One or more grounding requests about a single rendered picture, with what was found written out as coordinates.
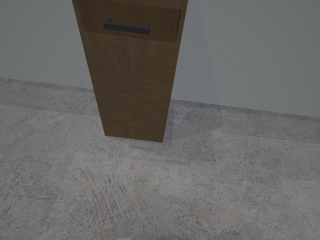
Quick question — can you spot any drawer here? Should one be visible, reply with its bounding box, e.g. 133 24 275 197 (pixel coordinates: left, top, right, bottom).
78 0 180 43

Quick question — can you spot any cabinet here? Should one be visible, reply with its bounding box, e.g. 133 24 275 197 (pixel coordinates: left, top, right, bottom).
72 0 188 143

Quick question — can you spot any handle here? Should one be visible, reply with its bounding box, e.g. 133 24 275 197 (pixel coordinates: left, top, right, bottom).
103 18 151 35

